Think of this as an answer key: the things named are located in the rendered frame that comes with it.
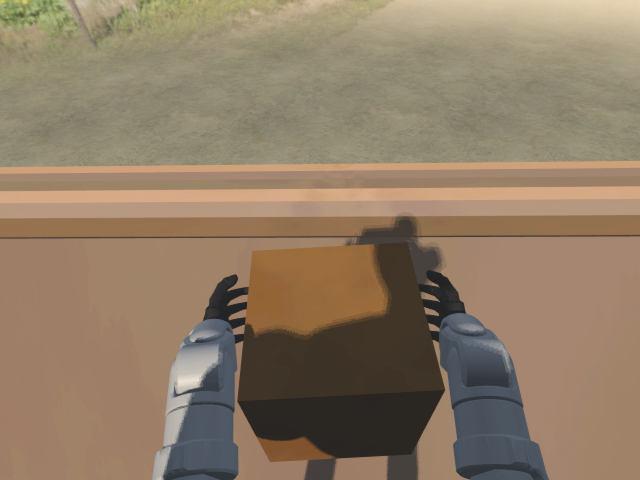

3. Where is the right robot hand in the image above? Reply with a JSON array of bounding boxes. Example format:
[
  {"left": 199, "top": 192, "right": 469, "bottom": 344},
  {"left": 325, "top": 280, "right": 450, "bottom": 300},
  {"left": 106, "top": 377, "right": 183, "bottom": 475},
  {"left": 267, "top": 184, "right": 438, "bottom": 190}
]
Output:
[{"left": 418, "top": 270, "right": 466, "bottom": 342}]

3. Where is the carton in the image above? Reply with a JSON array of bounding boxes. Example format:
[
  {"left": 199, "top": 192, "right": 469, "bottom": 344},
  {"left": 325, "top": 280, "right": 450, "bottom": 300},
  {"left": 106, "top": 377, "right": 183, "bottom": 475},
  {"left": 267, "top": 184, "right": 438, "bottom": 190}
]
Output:
[{"left": 237, "top": 242, "right": 445, "bottom": 462}]

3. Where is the robot left forearm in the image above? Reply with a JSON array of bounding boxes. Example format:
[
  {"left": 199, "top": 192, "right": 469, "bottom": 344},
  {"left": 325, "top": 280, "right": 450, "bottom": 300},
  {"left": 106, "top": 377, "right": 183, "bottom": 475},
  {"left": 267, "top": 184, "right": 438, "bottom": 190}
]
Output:
[{"left": 152, "top": 319, "right": 238, "bottom": 480}]

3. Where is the left robot hand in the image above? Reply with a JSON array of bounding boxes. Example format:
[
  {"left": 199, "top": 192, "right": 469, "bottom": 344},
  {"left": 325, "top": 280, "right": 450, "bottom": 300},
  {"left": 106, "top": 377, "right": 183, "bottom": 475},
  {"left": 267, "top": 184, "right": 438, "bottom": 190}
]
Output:
[{"left": 203, "top": 274, "right": 249, "bottom": 344}]

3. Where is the robot right forearm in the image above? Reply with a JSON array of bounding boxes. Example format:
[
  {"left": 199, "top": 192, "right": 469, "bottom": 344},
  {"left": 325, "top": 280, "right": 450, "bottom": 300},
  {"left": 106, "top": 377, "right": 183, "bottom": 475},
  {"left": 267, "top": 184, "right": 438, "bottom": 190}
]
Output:
[{"left": 439, "top": 313, "right": 549, "bottom": 480}]

